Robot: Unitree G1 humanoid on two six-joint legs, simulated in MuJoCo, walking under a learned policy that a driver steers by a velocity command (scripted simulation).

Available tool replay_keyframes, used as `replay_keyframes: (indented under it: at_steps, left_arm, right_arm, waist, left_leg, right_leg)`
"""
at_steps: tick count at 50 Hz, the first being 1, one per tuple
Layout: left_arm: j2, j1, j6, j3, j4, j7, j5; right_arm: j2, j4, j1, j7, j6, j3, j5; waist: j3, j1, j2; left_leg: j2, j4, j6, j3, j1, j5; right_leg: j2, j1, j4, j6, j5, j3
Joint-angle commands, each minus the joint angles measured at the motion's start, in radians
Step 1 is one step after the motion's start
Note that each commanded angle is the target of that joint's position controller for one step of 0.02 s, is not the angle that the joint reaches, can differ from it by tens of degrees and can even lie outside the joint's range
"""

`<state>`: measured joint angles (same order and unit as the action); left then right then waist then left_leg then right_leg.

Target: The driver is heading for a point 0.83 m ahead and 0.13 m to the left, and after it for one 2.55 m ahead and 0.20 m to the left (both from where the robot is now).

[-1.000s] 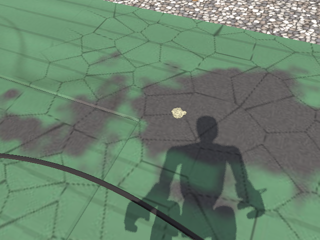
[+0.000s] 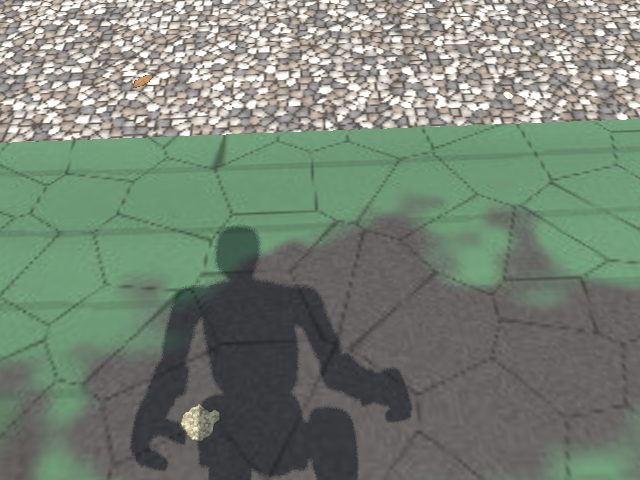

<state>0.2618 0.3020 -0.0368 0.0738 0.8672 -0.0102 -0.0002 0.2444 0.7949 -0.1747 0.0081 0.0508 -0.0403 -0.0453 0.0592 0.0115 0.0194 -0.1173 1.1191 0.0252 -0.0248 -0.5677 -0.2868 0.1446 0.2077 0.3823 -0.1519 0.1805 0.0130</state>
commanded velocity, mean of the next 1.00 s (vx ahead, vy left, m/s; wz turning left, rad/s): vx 0.50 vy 0.00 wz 0.17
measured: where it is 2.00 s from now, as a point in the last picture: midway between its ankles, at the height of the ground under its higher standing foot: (308, 350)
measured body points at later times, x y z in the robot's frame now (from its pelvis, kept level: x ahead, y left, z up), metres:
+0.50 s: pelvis +0.29 +0.05 +0.00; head +0.32 +0.06 +0.45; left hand +0.37 +0.31 -0.14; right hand +0.36 -0.23 -0.13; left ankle +0.34 +0.10 -0.74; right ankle +0.19 -0.06 -0.65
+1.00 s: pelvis +0.56 +0.01 +0.00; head +0.59 +0.00 +0.44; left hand +0.67 +0.30 -0.09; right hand +0.65 -0.26 -0.14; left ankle +0.43 +0.09 -0.66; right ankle +0.63 -0.07 -0.74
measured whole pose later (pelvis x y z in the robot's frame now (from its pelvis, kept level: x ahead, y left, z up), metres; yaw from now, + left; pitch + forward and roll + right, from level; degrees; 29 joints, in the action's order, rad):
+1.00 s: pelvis +0.56 +0.01 +0.00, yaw +15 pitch +1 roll +0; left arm 0.25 0.13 -0.07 0.02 0.72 0.01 -0.04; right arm 0.30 0.84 -0.36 0.01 0.03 -0.08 -0.02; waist 0.02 -0.05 0.03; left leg 0.08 1.08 -0.07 -0.07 -0.34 -0.40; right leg 0.02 0.33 0.50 -0.04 0.19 0.03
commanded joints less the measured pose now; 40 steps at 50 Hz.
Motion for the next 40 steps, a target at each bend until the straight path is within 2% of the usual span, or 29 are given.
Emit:
replay_keyframes:
  at_steps: [1, 4, 7, 10, 12, 14, 15, 16, 17, 18, 19, 20, 21, 22, 23, 24, 27, 29, 31, 34, 37, 39, 40]
  left_arm:
    - [0.141, 0.040, -0.028, 0.030, -0.053, 0.003, 0.004]
    - [0.140, 0.110, -0.025, 0.029, -0.043, 0.004, 0.004]
    - [0.137, 0.162, -0.026, 0.025, -0.033, 0.009, 0.002]
    - [0.115, 0.209, -0.032, 0.012, -0.011, 0.018, -0.007]
    - [0.124, 0.219, -0.037, 0.008, -0.002, 0.023, -0.016]
    - [0.143, 0.183, -0.042, 0.008, 0.000, 0.028, -0.023]
    - [0.153, 0.166, -0.044, 0.009, 0.001, 0.030, -0.026]
    - [0.163, 0.155, -0.044, 0.009, 0.006, 0.029, -0.032]
    - [0.164, 0.141, -0.043, 0.007, 0.007, 0.027, -0.033]
    - [0.125, 0.149, -0.047, -0.006, -0.019, 0.027, -0.030]
    - [0.057, 0.265, -0.047, -0.015, -0.025, 0.015, 0.000]
    - [0.126, 0.196, -0.051, -0.010, -0.028, 0.019, -0.039]
    - [0.130, 0.100, -0.056, -0.009, -0.051, 0.012, -0.036]
    - [0.120, 0.039, -0.062, -0.016, -0.068, 0.008, -0.037]
    - [0.110, 0.017, -0.057, -0.018, -0.080, 0.004, -0.042]
    - [0.100, 0.025, -0.043, -0.022, -0.087, 0.001, -0.049]
    - [0.073, 0.010, -0.017, -0.033, -0.101, -0.005, -0.053]
    - [0.067, -0.073, -0.010, -0.038, -0.132, -0.006, -0.051]
    - [0.064, -0.176, -0.008, -0.043, -0.166, -0.007, -0.048]
    - [0.056, -0.279, -0.011, -0.050, -0.199, -0.011, -0.040]
    - [0.058, -0.362, -0.018, -0.056, -0.230, -0.012, -0.032]
    - [0.066, -0.389, -0.026, -0.057, -0.248, -0.012, -0.027]
    - [0.075, -0.375, -0.031, -0.054, -0.250, -0.010, -0.025]
  right_arm:
    - [0.069, -0.048, -0.030, 0.005, -0.022, -0.016, -0.005]
    - [0.078, -0.089, 0.095, 0.007, -0.023, -0.014, -0.001]
    - [0.072, -0.112, 0.172, 0.015, -0.017, -0.006, 0.004]
    - [0.060, -0.132, 0.243, 0.025, -0.006, 0.006, 0.008]
    - [0.066, -0.146, 0.273, 0.028, 0.001, 0.008, 0.016]
    - [0.088, -0.135, 0.216, 0.028, 0.007, 0.001, 0.020]
    - [0.105, -0.112, 0.146, 0.022, 0.009, -0.007, 0.022]
    - [0.126, -0.074, 0.033, 0.012, 0.012, -0.019, 0.025]
    - [0.141, -0.026, -0.123, 0.001, 0.019, -0.029, 0.021]
    - [0.200, 0.002, -0.288, -0.011, 0.023, -0.045, 0.002]
    - [0.290, 0.017, -0.307, -0.005, 0.017, -0.073, -0.002]
    - [0.206, 0.011, -0.219, 0.013, 0.005, -0.057, 0.041]
    - [0.167, -0.009, -0.131, 0.017, 0.002, -0.050, 0.046]
    - [0.133, -0.008, -0.103, 0.020, 0.004, -0.042, 0.037]
    - [0.121, 0.002, -0.109, 0.016, 0.008, -0.037, 0.036]
    - [0.111, 0.018, -0.114, 0.013, 0.013, -0.033, 0.039]
    - [0.140, 0.039, -0.161, 0.008, 0.025, -0.042, 0.049]
    - [0.155, 0.044, -0.189, 0.004, 0.021, -0.048, 0.048]
    - [0.153, 0.051, -0.228, 0.003, 0.016, -0.050, 0.048]
    - [0.159, 0.059, -0.283, 0.001, 0.013, -0.056, 0.048]
    - [0.163, 0.061, -0.326, -0.004, 0.008, -0.059, 0.038]
    - [0.171, 0.055, -0.329, -0.010, 0.005, -0.063, 0.030]
    - [0.177, 0.047, -0.313, -0.014, 0.004, -0.065, 0.028]
  waist:
    - [-0.041, -0.019, -0.032]
    - [-0.018, 0.029, -0.058]
    - [-0.021, 0.061, -0.075]
    - [-0.006, 0.090, -0.083]
    - [0.010, 0.096, -0.092]
    - [0.009, 0.052, -0.103]
    - [-0.021, 0.020, -0.111]
    - [-0.079, -0.029, -0.105]
    - [-0.157, -0.104, -0.076]
    - [-0.272, -0.156, 0.014]
    - [-0.336, -0.080, 0.274]
    - [-0.244, -0.057, 0.118]
    - [-0.119, -0.037, 0.045]
    - [-0.074, -0.032, -0.015]
    - [-0.046, -0.014, -0.020]
    - [-0.050, 0.010, 0.002]
    - [-0.063, 0.019, 0.031]
    - [-0.032, 0.003, 0.032]
    - [-0.008, -0.027, 0.034]
    - [-0.018, -0.070, 0.044]
    - [-0.022, -0.101, 0.050]
    - [-0.026, -0.103, 0.058]
    - [-0.029, -0.088, 0.064]
  left_leg:
    - [0.001, -0.088, 0.026, 0.022, -0.070, 0.096]
    - [0.015, -0.227, 0.035, 0.019, -0.144, 0.207]
    - [0.037, -0.346, 0.026, 0.022, -0.157, 0.284]
    - [0.058, -0.458, -0.005, 0.056, -0.132, 0.317]
    - [0.072, -0.516, -0.041, 0.071, -0.092, 0.299]
    - [0.097, -0.572, -0.090, 0.077, 0.012, 0.228]
    - [0.129, -0.586, -0.112, 0.088, 0.107, 0.179]
    - [0.168, -0.604, -0.136, 0.101, 0.227, 0.139]
    - [0.165, -0.653, -0.167, 0.092, 0.411, 0.166]
    - [-0.026, -0.649, -0.223, -0.142, 0.649, 0.078]
    - [-0.257, -0.756, -0.393, -0.668, 0.865, 0.055]
    - [-0.219, -0.844, -0.369, -0.754, 0.791, -0.015]
    - [-0.190, -0.849, -0.351, -0.578, 0.658, 0.007]
    - [-0.143, -0.865, -0.332, -0.483, 0.570, 0.130]
    - [-0.101, -0.875, -0.313, -0.415, 0.509, 0.227]
    - [-0.063, -0.886, -0.293, -0.362, 0.465, 0.292]
    - [-0.025, -0.911, -0.301, -0.298, 0.413, 0.369]
    - [-0.007, -0.942, -0.301, -0.286, 0.379, 0.319]
    - [0.010, -0.955, -0.282, -0.286, 0.380, 0.302]
    - [0.026, -0.924, -0.250, -0.288, 0.430, 0.333]
    - [0.019, -0.869, -0.244, -0.314, 0.492, 0.413]
    - [0.004, -0.824, -0.236, -0.343, 0.519, 0.466]
    - [-0.002, -0.802, -0.224, -0.362, 0.517, 0.475]
  right_leg:
    - [-0.255, -0.042, -0.180, -0.121, -0.313, -0.270]
    - [-0.247, -0.100, -0.179, -0.090, -0.300, -0.296]
    - [-0.246, -0.175, -0.157, -0.069, -0.350, -0.294]
    - [-0.259, -0.240, -0.146, -0.055, -0.440, -0.270]
    - [-0.287, -0.275, -0.147, -0.047, -0.488, -0.262]
    - [-0.308, -0.292, -0.113, -0.023, -0.621, -0.229]
    - [-0.307, -0.301, -0.051, -0.007, -0.772, -0.206]
    - [-0.294, -0.314, 0.081, 0.004, -0.901, -0.177]
    - [-0.261, -0.262, 0.272, 0.019, -0.883, -0.132]
    - [-0.218, -0.086, 0.554, 0.033, -0.584, -0.092]
    - [-0.012, 0.280, 0.913, 0.094, 0.201, -0.014]
    - [-0.067, 0.399, 0.960, 0.075, 0.262, -0.102]
    - [-0.121, 0.425, 0.930, 0.078, 0.167, -0.105]
    - [-0.152, 0.409, 0.881, 0.085, 0.121, -0.093]
    - [-0.175, 0.390, 0.833, 0.095, 0.113, -0.089]
    - [-0.190, 0.352, 0.787, 0.112, 0.111, -0.085]
    - [-0.200, 0.339, 0.698, 0.155, 0.115, -0.054]
    - [-0.211, 0.380, 0.612, 0.181, 0.059, -0.036]
    - [-0.215, 0.417, 0.503, 0.199, -0.029, -0.026]
    - [-0.199, 0.419, 0.371, 0.207, -0.135, -0.026]
    - [-0.172, 0.417, 0.288, 0.203, -0.146, -0.027]
    - [-0.155, 0.385, 0.238, 0.191, -0.119, -0.035]
    - [-0.150, 0.340, 0.203, 0.182, -0.099, -0.046]
Keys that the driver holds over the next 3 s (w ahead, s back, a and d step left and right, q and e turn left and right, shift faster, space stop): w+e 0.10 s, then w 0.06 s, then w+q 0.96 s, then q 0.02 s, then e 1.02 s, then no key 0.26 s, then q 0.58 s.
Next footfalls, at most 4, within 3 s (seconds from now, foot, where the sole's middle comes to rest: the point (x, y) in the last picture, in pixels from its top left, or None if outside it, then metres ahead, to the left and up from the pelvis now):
0.34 left None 0.39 0.10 -0.78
0.88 right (375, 383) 0.67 -0.06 -0.78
1.36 left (258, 326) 0.82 0.21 -0.78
1.78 right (353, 331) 0.80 -0.02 -0.78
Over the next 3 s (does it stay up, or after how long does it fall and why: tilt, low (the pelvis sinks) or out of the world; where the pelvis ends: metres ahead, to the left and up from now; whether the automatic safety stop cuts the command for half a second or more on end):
stays up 0.70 0.11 -0.01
